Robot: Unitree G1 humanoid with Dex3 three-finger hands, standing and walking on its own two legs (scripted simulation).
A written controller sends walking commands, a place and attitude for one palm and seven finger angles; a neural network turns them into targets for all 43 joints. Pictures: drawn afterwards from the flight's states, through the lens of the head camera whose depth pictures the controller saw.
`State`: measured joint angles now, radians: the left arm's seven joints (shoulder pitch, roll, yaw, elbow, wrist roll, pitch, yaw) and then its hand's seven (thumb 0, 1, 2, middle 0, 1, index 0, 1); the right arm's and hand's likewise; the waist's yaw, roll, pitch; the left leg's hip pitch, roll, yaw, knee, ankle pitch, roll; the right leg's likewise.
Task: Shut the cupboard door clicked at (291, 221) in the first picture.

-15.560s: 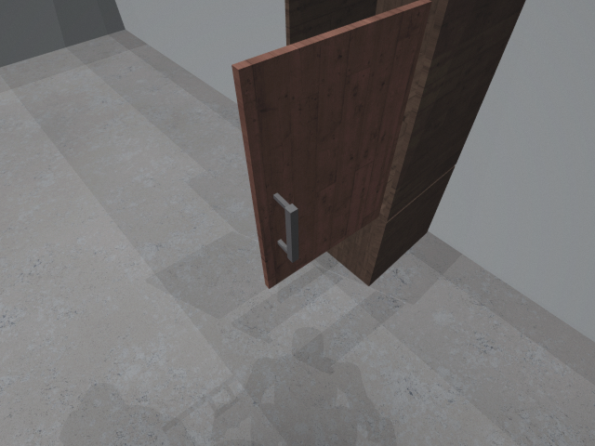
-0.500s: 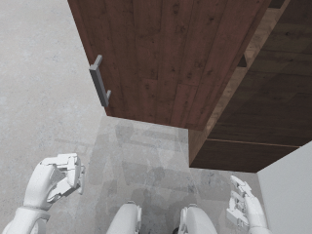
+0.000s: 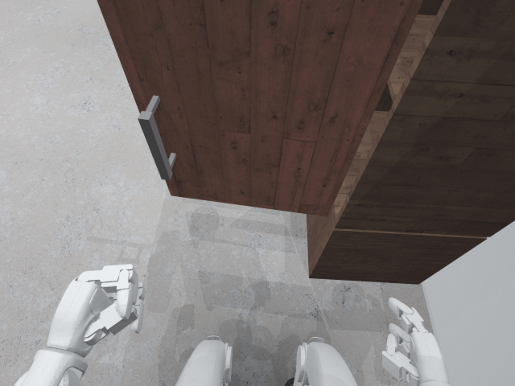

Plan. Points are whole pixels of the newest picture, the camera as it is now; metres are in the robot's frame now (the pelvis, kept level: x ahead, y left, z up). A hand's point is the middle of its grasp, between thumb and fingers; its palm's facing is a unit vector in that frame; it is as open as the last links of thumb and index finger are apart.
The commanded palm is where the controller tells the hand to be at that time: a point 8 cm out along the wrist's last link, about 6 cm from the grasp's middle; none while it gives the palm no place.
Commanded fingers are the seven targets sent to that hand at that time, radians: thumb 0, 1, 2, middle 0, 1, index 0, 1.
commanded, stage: bring the fist close to the handle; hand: left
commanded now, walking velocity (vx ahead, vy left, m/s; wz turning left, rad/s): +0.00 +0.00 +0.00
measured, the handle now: (161, 141) +0.52 +0.22 +0.02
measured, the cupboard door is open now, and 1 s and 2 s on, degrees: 85 85 81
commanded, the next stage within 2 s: push the door shut along its arc in 1.40 s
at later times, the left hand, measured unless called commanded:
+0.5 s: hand (139, 241) +0.31 +0.19 +0.05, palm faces -0.08 -1.00 -0.04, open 3.1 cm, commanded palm +0.30 +0.24 +0.04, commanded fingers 0.00 0.90 0.90 -1.30 -1.50 -1.30 -1.50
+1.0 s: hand (165, 192) +0.41 +0.18 +0.02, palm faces -0.10 -0.99 -0.04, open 3.1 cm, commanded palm +0.40 +0.24 +0.03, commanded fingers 0.00 0.90 0.90 -1.30 -1.50 -1.30 -1.50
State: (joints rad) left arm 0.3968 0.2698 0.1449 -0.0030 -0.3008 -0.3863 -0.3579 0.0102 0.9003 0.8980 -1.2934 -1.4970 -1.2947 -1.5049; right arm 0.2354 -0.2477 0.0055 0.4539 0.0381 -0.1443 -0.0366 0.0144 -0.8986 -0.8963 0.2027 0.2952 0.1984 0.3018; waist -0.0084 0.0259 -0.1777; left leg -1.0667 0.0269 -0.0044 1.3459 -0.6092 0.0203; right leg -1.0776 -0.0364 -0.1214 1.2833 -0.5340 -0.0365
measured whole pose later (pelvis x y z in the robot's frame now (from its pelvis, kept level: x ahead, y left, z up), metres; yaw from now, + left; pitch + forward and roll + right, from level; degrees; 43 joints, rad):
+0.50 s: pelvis +0.00 +0.01 +0.00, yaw +0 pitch +21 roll -2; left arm 0.02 0.29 0.20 0.21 -0.28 -0.40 -0.30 0.01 0.90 0.90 -1.30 -1.50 -1.30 -1.50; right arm 0.26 -0.26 0.02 0.52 0.02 -0.14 -0.03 0.01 -0.90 -0.90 0.20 0.30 0.20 0.30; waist -0.03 0.02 -0.18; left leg -1.11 0.02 0.01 1.34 -0.60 0.03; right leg -1.13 -0.04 -0.11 1.28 -0.52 -0.03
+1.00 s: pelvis +0.00 +0.00 +0.00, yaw -1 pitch +24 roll -2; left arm -0.46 0.35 0.27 0.74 -0.21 -0.43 -0.33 0.01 0.90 0.90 -1.29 -1.50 -1.29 -1.50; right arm 0.27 -0.27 0.02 0.59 0.02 -0.07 -0.02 0.01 -0.90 -0.90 0.20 0.30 0.20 0.30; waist -0.08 0.02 -0.16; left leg -1.18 0.03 0.02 1.34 -0.59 0.03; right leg -1.20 -0.04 -0.10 1.29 -0.51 -0.03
